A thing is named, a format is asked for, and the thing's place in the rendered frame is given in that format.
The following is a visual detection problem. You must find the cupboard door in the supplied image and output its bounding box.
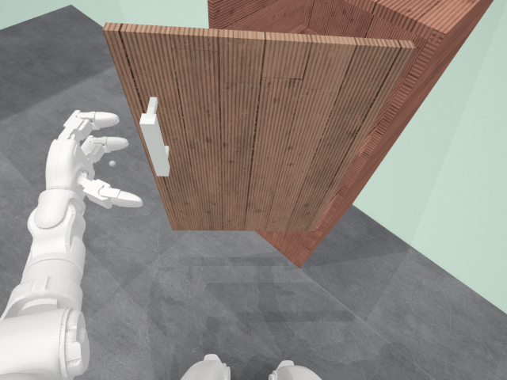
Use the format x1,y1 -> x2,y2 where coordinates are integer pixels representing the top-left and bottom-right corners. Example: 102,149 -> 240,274
102,22 -> 416,231

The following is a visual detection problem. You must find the left robot forearm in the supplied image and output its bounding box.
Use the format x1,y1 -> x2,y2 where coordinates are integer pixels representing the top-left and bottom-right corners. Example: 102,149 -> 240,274
0,188 -> 86,322

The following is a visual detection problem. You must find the robot left hand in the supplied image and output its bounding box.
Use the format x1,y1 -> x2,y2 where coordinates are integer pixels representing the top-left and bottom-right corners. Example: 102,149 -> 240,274
46,110 -> 143,209

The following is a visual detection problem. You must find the left robot upper arm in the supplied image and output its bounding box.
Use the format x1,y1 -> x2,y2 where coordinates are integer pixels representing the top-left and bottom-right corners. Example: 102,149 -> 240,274
0,307 -> 90,380

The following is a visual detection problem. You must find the handle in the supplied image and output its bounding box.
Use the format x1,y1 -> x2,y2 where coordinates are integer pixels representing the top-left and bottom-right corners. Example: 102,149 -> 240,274
139,97 -> 170,177

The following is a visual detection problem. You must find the robot left thigh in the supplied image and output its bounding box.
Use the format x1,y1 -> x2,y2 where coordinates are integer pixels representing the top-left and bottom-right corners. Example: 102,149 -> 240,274
181,360 -> 231,380

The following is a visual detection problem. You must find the robot right shin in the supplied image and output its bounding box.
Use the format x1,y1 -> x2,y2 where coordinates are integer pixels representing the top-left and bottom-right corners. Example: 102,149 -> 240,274
276,360 -> 294,371

